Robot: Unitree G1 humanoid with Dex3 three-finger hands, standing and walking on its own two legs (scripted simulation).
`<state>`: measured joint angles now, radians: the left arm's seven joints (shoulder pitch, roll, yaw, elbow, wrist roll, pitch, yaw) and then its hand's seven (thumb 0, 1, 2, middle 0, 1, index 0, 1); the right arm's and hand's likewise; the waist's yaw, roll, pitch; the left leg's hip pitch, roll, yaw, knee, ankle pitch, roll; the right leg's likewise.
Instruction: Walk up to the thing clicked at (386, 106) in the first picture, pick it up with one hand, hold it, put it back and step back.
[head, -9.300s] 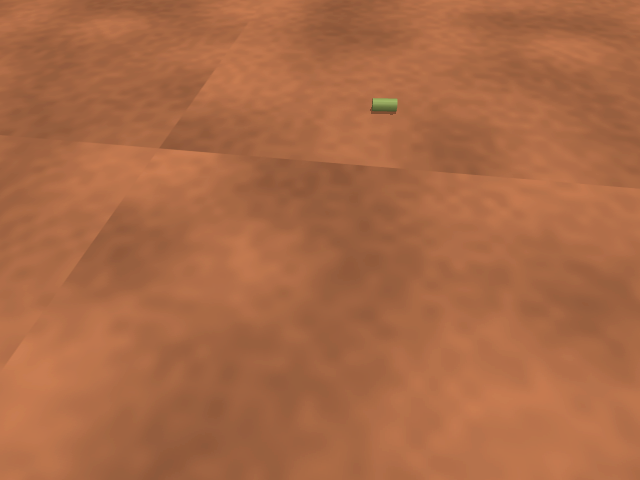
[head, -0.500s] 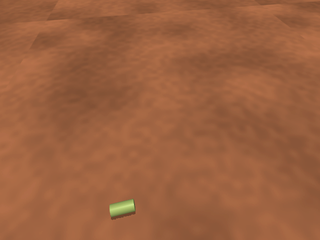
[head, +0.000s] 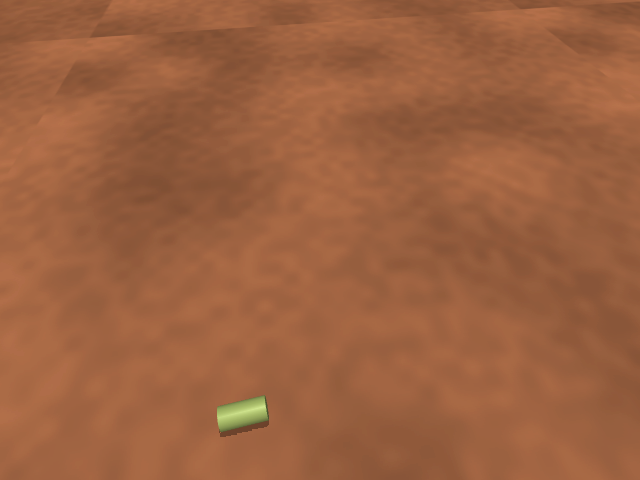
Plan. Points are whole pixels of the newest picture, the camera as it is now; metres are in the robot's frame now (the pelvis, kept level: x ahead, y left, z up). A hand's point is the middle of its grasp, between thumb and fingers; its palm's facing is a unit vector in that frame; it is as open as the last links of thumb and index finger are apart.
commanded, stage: stand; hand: left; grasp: from above
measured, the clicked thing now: (243, 413) +0.44 +0.26 -0.75
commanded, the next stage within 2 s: rise first in 1.04 s
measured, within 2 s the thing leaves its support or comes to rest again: neither
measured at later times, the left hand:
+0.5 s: hand out of the picture +0.07 +0.25 -0.16, palm faces -0.02 -0.94 -0.34, open 7.4 cm
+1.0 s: hand out of the picture +0.08 +0.26 -0.16, palm faces -0.03 -0.94 -0.34, open 7.4 cm
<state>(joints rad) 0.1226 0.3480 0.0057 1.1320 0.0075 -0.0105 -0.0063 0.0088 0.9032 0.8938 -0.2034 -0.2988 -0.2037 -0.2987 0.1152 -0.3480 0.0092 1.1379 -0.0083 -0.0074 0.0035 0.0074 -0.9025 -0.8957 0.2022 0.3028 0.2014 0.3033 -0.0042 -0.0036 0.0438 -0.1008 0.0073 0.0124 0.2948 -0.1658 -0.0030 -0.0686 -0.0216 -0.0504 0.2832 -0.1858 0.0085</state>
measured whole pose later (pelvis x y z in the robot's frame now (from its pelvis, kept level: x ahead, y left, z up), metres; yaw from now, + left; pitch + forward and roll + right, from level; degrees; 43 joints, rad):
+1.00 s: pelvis +0.01 +0.00 +0.00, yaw +0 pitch -1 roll +0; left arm 0.12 0.35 0.01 1.12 0.01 -0.01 0.00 0.01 0.90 0.89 -0.20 -0.30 -0.20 -0.30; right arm 0.11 -0.35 0.01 1.13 -0.01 -0.01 0.00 0.01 -0.90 -0.90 0.20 0.30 0.20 0.30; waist 0.00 0.00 0.05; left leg -0.09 0.00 0.02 0.29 -0.18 0.00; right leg -0.06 -0.03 -0.05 0.28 -0.19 0.01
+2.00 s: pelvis -0.02 +0.01 -0.10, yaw -1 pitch +19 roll -3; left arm 0.23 0.33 0.13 0.49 0.27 0.22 0.02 0.00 -0.58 0.97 -0.12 -1.06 -0.12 -1.06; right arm 0.18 -0.22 -0.01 0.55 0.01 -0.14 -0.03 0.01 -0.96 -0.91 0.20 0.30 0.20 0.30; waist -0.02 0.00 -0.11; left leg -0.96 0.03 -0.01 1.16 -0.53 0.01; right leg -0.91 -0.02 -0.05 1.11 -0.53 0.02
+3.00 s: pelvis -0.11 +0.01 -0.41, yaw -7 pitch +33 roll -8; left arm -0.78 0.75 0.16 1.30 1.17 -0.19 0.32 0.00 -0.53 1.00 -0.08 -1.05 -0.09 -1.04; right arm 0.14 -0.27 -0.01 0.78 -0.08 -0.06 0.09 0.01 -0.89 -0.89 0.20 0.30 0.20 0.30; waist -0.15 -0.02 -0.10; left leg -2.21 0.04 -0.09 2.25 -0.64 0.03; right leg -2.12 -0.02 -0.09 2.19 -0.66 0.01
